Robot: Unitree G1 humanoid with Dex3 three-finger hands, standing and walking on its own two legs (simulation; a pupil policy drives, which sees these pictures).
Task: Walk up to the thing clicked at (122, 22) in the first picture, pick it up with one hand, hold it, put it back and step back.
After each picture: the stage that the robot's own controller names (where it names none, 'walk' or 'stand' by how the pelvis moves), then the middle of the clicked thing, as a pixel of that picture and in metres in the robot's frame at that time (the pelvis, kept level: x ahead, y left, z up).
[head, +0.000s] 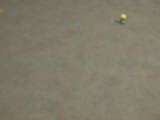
stand; (122, 19) +1.85 -0.50 -0.72
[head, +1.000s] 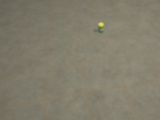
walk; (101, 27) +1.75 -0.06 -0.69
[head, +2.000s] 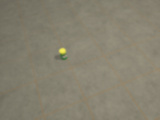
walk; (63, 54) +1.13 +0.32 -0.71
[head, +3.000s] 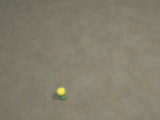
walk; (62, 94) +0.72 +0.31 -0.72
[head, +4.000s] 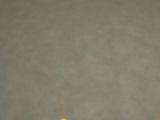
walk; out of the picture +0.47 +0.17 -0.69
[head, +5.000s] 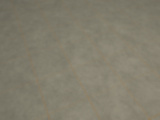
stand; out of the picture +0.35 +0.24 -0.71
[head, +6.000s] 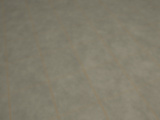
stand; out of the picture +0.32 +0.19 -0.72
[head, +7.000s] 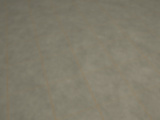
stand; out of the picture +0.32 +0.21 -0.72
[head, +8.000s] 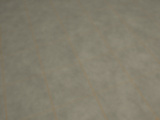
stand; out of the picture +0.33 +0.23 -0.72
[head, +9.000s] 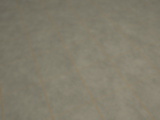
stand; out of the picture +0.31 +0.22 -0.72
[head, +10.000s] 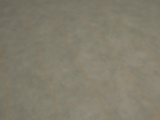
stand; out of the picture +0.35 +0.21 -0.72
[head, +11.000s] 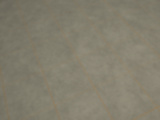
stand; out of the picture +0.34 +0.23 -0.71
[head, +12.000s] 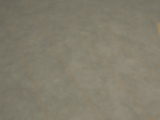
stand; out of the picture +0.30 +0.23 -0.72
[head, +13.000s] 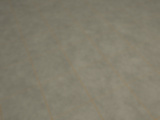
stand; out of the picture +0.31 +0.22 -0.72
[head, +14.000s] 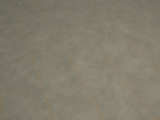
stand; out of the picture +0.31 +0.21 -0.72
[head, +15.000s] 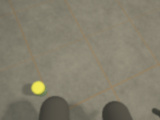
go down; (39, 89) +0.36 +0.24 -0.46
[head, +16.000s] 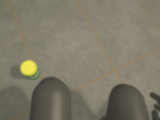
go down; (30, 70) +0.39 +0.27 -0.31
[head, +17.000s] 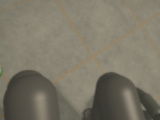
close in; out of the picture +0.35 +0.31 -0.23
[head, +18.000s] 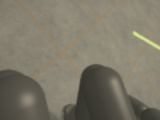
close; out of the picture +0.34 +0.32 -0.21
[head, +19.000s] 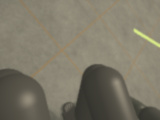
lift; out of the picture +0.33 +0.32 -0.21
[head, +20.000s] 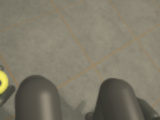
lift; out of the picture +0.29 +0.29 -0.11
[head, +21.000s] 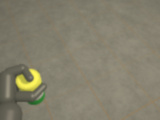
lift; (32, 88) +0.33 +0.19 +0.02
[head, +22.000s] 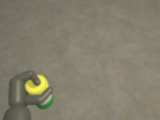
hold; (40, 93) +0.32 +0.17 -0.01
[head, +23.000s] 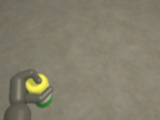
hold; (40, 91) +0.33 +0.18 -0.01
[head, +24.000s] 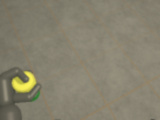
crouch; (27, 87) +0.34 +0.21 -0.06
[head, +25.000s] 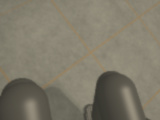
lower; out of the picture +0.40 +0.31 -0.15
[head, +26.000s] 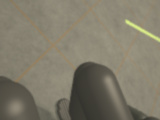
lower; out of the picture +0.38 +0.34 -0.22
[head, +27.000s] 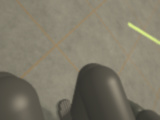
lower; out of the picture +0.36 +0.35 -0.22
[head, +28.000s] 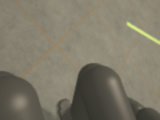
lower; out of the picture +0.36 +0.35 -0.21
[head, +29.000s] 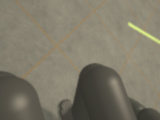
lower; out of the picture +0.35 +0.35 -0.21
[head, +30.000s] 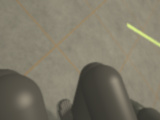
withdraw; out of the picture +0.34 +0.32 -0.22
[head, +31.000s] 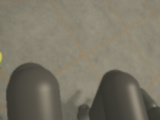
stand; out of the picture +0.37 +0.30 -0.24
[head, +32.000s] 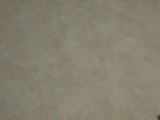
stand; out of the picture +0.33 +0.22 -0.61
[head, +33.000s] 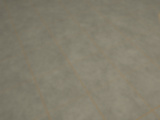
stand; out of the picture +0.34 +0.23 -0.66
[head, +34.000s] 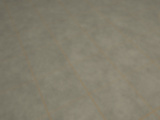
stand; out of the picture +0.33 +0.23 -0.67
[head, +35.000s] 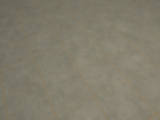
stand; out of the picture +0.36 +0.22 -0.72
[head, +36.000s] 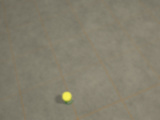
walk; (67, 98) +0.47 +0.18 -0.69
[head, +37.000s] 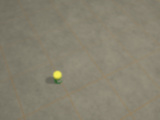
walk; (57, 77) +0.71 +0.20 -0.71
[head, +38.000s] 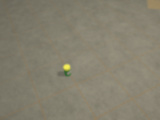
stand; (67, 70) +0.99 +0.25 -0.71
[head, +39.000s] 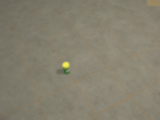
stand; (66, 68) +1.00 +0.23 -0.72
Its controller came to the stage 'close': yes
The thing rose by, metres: 0.71
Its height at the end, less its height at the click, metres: +0.00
